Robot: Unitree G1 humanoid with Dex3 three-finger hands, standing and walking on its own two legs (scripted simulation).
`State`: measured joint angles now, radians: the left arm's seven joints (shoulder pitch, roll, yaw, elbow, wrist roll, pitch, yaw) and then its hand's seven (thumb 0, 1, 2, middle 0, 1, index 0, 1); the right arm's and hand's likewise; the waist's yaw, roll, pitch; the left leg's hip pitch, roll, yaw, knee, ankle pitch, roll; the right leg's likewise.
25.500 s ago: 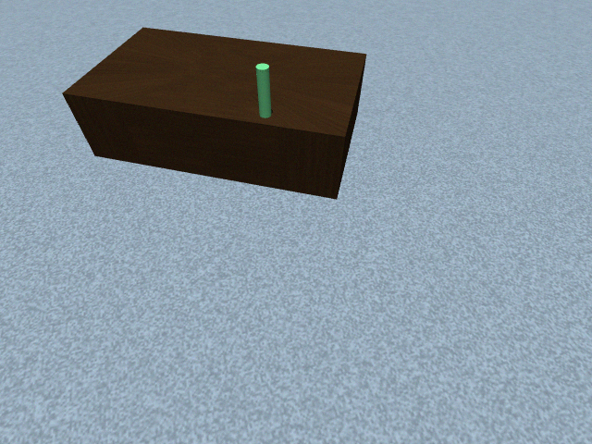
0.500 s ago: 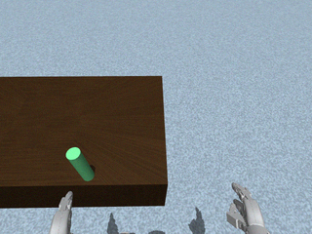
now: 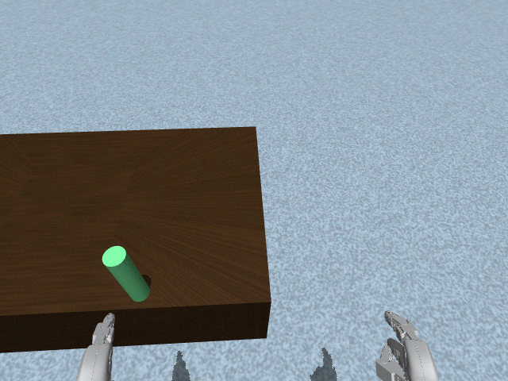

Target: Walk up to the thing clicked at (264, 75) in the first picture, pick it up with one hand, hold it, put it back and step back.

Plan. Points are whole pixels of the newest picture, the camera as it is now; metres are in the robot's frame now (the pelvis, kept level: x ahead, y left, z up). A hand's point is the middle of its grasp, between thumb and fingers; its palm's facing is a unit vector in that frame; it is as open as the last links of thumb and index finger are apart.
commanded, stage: home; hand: left
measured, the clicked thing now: (128, 276) +0.41 +0.31 -0.26
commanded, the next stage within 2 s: stand in 1.26 s
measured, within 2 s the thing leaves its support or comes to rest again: neither
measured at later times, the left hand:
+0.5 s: hand (130, 376) +0.16 +0.19 -0.06, palm faces +0.13 -0.95 -0.28, open 17.3 cm
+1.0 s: hand (131, 377) +0.16 +0.19 -0.06, palm faces +0.12 -0.95 -0.28, open 17.4 cm
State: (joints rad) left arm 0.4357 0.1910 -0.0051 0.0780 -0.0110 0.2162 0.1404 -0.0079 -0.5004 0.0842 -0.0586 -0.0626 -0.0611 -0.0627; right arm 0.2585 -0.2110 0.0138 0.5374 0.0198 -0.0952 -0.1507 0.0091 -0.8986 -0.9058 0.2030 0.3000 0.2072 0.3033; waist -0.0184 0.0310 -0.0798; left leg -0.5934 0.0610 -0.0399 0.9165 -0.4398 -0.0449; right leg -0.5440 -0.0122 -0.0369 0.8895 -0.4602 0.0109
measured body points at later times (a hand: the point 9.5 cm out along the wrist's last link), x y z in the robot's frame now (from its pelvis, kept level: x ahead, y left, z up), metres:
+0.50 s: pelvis +0.00 +0.01 +0.00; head +0.02 +0.01 +0.45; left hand +0.15 +0.24 -0.04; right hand +0.16 -0.23 -0.08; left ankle +0.01 +0.15 -0.69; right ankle +0.00 -0.13 -0.69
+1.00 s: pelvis +0.00 +0.01 +0.00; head +0.02 +0.01 +0.44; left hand +0.15 +0.24 -0.04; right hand +0.16 -0.23 -0.08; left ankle +0.01 +0.15 -0.69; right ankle +0.00 -0.13 -0.69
